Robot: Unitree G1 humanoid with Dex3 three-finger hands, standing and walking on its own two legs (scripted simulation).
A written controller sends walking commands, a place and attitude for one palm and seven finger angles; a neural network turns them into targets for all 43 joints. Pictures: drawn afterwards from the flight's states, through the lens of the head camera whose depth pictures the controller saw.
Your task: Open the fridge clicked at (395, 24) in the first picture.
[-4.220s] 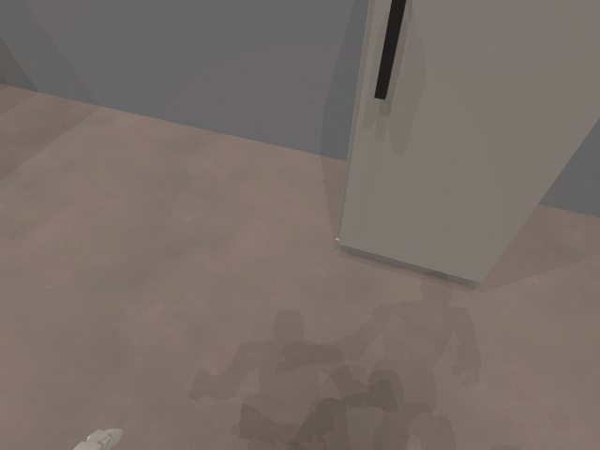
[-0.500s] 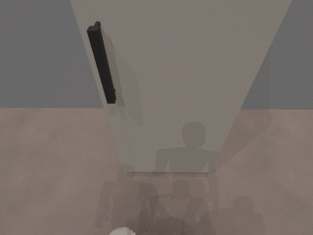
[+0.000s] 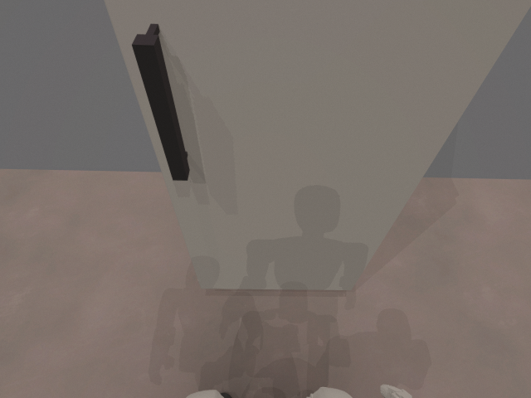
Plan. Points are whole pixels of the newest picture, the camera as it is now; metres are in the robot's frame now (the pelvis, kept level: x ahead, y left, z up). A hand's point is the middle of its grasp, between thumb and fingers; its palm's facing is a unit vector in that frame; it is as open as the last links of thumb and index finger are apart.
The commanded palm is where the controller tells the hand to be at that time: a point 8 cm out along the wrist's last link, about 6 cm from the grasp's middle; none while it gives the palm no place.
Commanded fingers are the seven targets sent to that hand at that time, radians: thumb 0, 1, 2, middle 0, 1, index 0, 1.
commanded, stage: come to a stop and stand still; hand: left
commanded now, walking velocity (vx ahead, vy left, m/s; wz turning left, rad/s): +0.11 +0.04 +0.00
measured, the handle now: (169, 112) +0.50 +0.20 +0.14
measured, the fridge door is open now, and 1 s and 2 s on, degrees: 0 0 0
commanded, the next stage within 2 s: look again from close up in 1.14 s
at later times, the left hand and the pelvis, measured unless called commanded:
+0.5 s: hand out of the picture -0.04 +0.13 -0.15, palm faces +0.14 -0.96 -0.26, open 7.3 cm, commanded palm none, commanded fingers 0.00 0.90 0.90 -0.20 -0.30 -0.20 -0.30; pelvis -0.04 -0.05 +0.01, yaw +3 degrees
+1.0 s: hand out of the picture -0.04 +0.18 -0.18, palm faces +0.05 -0.99 -0.16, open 7.4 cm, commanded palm none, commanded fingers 0.00 0.90 0.90 -0.20 -0.30 -0.20 -0.30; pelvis -0.03 +0.01 +0.01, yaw +1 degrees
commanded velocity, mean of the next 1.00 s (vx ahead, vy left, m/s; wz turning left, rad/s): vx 0.05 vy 0.07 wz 0.00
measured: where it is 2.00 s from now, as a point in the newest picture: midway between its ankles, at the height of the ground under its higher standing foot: outside the picture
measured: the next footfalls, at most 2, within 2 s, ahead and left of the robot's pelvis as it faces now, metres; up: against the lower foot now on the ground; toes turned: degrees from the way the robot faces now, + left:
right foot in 0.12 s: +0.03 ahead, -0.15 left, +0.00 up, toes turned -3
left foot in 0.64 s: -0.03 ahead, +0.11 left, +0.00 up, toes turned +5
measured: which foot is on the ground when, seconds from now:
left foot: down 0.00-0.12, up 0.14-0.62, down 0.64-1.00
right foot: up 0.00-0.10, down 0.12-1.00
